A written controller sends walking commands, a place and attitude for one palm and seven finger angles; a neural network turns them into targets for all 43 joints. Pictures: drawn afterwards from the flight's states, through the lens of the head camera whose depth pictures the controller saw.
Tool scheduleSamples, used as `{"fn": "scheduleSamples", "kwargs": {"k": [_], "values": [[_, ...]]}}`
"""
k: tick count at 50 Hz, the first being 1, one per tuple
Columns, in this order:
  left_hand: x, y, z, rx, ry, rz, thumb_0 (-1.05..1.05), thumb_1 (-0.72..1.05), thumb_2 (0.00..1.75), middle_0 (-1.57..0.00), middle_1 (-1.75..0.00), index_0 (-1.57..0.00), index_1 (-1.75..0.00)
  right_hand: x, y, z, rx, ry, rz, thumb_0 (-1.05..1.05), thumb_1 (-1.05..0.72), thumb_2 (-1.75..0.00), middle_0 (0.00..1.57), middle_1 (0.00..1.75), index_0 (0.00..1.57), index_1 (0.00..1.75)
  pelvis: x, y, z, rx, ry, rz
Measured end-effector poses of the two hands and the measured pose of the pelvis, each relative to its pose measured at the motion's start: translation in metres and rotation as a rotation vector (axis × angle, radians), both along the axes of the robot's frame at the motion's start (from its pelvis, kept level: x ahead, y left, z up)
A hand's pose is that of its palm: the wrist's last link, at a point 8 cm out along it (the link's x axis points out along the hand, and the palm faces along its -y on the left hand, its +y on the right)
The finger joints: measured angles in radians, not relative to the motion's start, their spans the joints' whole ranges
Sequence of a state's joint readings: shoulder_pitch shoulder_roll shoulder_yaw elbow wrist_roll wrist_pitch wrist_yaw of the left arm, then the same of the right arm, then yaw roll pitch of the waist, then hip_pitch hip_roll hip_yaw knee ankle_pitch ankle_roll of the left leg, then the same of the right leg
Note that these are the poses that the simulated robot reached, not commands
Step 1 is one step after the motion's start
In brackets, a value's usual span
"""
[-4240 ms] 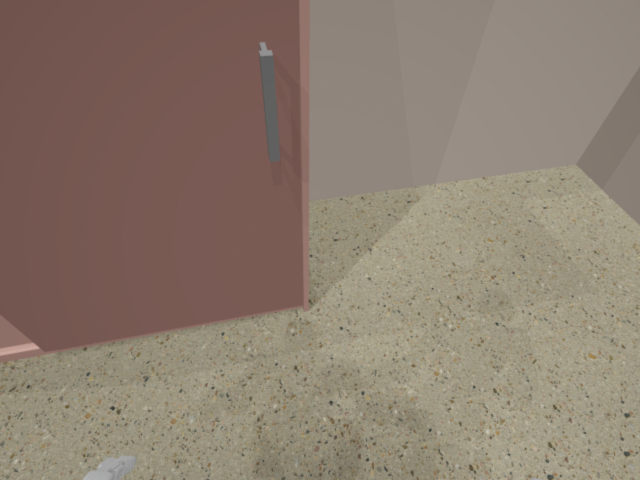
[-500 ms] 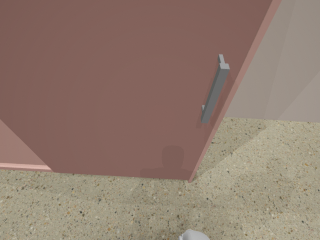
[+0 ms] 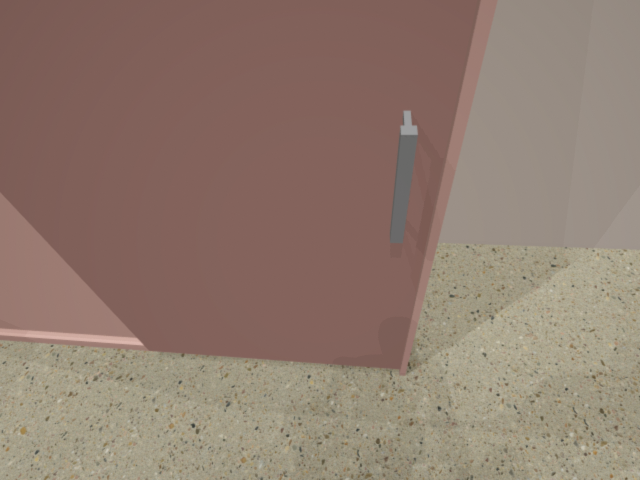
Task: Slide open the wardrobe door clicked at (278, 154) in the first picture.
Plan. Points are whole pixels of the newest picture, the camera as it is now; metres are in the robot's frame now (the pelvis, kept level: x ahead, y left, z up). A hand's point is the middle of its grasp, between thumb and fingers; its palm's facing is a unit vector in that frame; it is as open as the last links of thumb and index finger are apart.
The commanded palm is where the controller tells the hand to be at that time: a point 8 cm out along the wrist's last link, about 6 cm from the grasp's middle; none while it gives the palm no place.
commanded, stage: come to a stop and stand still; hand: right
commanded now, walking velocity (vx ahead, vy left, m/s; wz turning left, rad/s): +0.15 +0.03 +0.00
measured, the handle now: (401, 182) +0.53 -0.09 +0.07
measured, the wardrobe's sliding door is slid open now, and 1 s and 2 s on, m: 0.00 0.00 0.00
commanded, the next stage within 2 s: look again from close up in 1.78 s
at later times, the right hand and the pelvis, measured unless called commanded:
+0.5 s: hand out of the picture -0.08 -0.07 -0.16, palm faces +0.13 +0.97 -0.19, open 7.4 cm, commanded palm none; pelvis -0.02 +0.06 +0.00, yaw -2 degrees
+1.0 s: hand out of the picture -0.01 -0.15 -0.19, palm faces +0.06 +0.98 -0.17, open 7.4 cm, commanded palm none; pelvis +0.00 +0.01 -0.01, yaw -1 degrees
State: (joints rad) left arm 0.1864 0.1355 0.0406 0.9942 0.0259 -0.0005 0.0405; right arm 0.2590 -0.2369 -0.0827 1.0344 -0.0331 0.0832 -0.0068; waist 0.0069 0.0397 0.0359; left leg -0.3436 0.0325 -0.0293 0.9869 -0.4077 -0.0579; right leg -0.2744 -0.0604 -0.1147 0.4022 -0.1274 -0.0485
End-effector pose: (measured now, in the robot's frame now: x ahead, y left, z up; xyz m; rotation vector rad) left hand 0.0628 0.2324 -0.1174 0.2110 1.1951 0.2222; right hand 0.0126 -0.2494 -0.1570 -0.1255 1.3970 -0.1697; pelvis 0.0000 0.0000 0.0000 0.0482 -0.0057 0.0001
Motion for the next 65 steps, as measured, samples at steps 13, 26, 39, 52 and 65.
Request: {"fn": "scheduleSamples", "kwargs": {"k": [13,26,39,52,65], "values": [[-0.132,0.058,-0.037,-0.105,0.26,0.089,0.01,0.91,0.9,-0.2,-0.3,-0.2,-0.3,-0.042,0.072,0.022,-0.045,-0.054,0.001,0.0,-0.91,-0.9,0.2,0.3,0.2,0.3,-0.03,0.051,-0.002,-0.078,-0.013,-0.014],[-0.114,0.05,-0.044,-0.178,0.317,-0.002,0.01,0.91,0.9,-0.19,-0.3,-0.2,-0.3,-0.107,0.129,0.029,0.009,0.092,-0.115,0.0,-0.9,-0.9,0.2,0.3,0.2,0.3,-0.02,0.063,0.002,-0.084,-0.003,-0.044],[0.009,0.026,-0.029,-0.047,0.069,-0.077,0.02,0.93,0.9,-0.2,-0.3,-0.2,-0.3,-0.105,0.109,-0.006,0.095,0.198,-0.128,0.0,-0.9,-0.9,0.2,0.3,0.2,0.3,0.005,0.033,-0.012,-0.058,-0.012,-0.023],[-0.01,-0.001,-0.027,-0.063,0.054,-0.03,-0.01,0.95,0.9,-0.2,-0.3,-0.2,-0.3,-0.018,0.039,0.0,-0.001,-0.014,-0.009,0.01,-0.91,-0.9,0.2,0.3,0.2,0.3,-0.002,0.008,-0.006,-0.054,-0.021,-0.014],[-0.097,-0.009,-0.031,-0.093,0.236,0.009,0.0,0.92,0.9,-0.2,-0.3,-0.2,-0.3,-0.035,0.02,0.007,-0.025,-0.006,0.008,0.0,-0.91,-0.9,0.19,0.3,0.2,0.3,-0.02,0.001,-0.003,-0.055,-0.033,-0.019]]}}
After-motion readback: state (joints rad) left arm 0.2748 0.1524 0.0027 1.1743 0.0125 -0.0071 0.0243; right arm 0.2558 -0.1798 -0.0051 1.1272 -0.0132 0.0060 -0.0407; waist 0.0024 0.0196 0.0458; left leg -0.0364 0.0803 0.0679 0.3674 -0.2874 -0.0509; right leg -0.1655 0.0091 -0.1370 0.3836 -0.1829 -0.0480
